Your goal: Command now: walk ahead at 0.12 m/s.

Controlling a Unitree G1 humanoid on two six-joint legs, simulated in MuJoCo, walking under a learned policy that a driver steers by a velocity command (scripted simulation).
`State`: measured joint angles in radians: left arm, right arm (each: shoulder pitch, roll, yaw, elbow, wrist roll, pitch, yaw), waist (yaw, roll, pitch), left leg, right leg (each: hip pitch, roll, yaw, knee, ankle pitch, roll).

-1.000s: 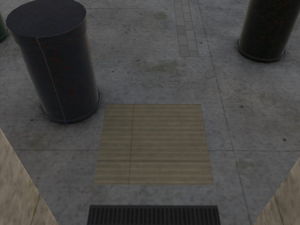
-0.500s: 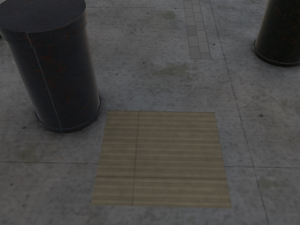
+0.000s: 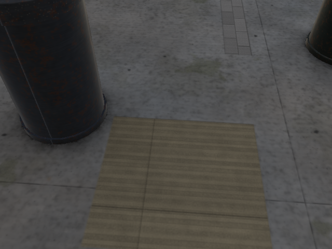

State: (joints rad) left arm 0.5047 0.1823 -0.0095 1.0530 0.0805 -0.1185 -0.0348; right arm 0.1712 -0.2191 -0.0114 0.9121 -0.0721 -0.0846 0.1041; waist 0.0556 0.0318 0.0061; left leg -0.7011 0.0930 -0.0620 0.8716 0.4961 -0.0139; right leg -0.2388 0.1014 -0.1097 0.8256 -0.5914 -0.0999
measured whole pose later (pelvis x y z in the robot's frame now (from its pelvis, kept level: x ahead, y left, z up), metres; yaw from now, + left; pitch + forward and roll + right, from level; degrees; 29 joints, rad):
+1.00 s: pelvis +0.55 +0.00 -0.15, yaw +0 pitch +2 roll -1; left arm 0.43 0.17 0.05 1.09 -0.02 -0.09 0.01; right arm -0.01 -0.23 -0.05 0.86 0.03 -0.07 -0.01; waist 0.09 0.05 0.03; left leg -0.65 0.07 -0.03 0.57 0.10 0.04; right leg 0.01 0.05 -0.02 0.23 -0.27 -0.05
